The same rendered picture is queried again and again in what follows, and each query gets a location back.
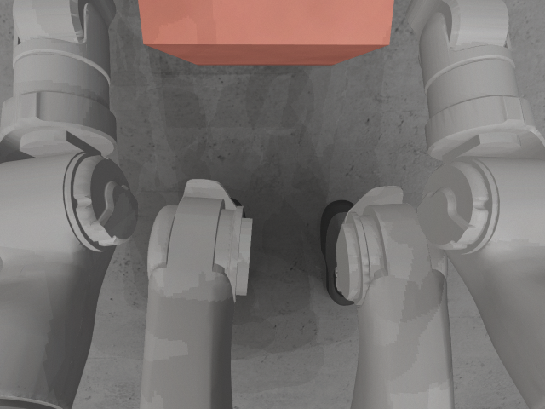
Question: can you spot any right robot shin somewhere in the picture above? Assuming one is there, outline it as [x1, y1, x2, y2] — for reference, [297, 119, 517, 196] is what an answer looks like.
[335, 186, 448, 301]

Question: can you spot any right robot upper arm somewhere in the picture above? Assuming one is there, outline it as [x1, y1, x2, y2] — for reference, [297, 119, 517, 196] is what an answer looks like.
[417, 156, 545, 409]

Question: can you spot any left robot foot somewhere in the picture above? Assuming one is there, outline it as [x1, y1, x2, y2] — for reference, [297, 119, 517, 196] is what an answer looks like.
[231, 198, 245, 218]

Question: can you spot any left robot upper arm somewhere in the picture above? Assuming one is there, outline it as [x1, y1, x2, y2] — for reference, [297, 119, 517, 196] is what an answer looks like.
[0, 151, 138, 409]

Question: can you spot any robot left forearm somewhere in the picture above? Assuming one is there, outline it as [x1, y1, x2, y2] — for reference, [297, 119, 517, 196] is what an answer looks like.
[0, 0, 117, 164]

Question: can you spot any carton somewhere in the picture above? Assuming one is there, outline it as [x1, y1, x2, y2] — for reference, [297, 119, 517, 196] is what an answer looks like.
[138, 0, 394, 66]

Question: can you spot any robot right forearm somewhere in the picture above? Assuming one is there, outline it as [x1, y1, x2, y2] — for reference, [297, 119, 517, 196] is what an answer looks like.
[406, 0, 545, 163]

